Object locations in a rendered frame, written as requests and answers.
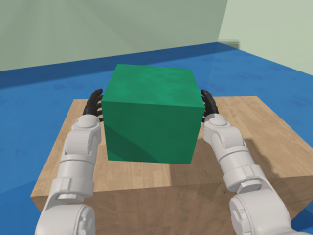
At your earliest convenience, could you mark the left robot upper arm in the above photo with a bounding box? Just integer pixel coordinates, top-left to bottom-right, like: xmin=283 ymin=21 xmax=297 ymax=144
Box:
xmin=36 ymin=204 xmax=96 ymax=235

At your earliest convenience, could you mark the right robot upper arm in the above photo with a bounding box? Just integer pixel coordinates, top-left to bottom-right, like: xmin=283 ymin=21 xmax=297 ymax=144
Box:
xmin=229 ymin=189 xmax=312 ymax=235

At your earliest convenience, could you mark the right robot forearm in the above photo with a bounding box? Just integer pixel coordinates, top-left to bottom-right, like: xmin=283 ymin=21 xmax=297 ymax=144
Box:
xmin=203 ymin=113 xmax=291 ymax=225

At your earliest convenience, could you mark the left robot hand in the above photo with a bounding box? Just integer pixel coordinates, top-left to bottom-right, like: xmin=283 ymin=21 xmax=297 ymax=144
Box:
xmin=83 ymin=88 xmax=104 ymax=122

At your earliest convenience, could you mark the left robot forearm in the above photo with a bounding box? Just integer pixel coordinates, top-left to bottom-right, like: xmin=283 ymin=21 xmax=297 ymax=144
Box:
xmin=34 ymin=114 xmax=102 ymax=235

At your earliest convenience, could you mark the carton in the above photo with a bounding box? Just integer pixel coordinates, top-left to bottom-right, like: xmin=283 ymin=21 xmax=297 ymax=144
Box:
xmin=101 ymin=64 xmax=205 ymax=165

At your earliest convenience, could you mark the pedestal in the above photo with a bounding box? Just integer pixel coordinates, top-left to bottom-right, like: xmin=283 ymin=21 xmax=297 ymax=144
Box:
xmin=30 ymin=96 xmax=313 ymax=235

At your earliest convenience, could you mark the right robot hand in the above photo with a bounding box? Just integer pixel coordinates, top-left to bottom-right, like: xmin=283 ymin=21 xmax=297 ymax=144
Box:
xmin=201 ymin=89 xmax=219 ymax=123

